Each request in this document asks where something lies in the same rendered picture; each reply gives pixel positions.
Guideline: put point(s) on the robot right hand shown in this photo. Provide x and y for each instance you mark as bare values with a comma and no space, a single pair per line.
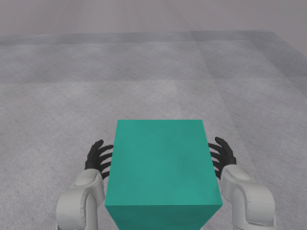
224,156

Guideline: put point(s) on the right robot forearm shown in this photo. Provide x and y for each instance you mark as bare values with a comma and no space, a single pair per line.
253,205

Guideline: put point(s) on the left robot forearm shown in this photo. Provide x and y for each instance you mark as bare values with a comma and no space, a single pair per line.
77,207

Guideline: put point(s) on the carton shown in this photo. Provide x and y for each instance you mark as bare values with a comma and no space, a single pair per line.
161,176

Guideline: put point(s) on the robot left hand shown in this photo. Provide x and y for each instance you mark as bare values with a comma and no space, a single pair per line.
94,159

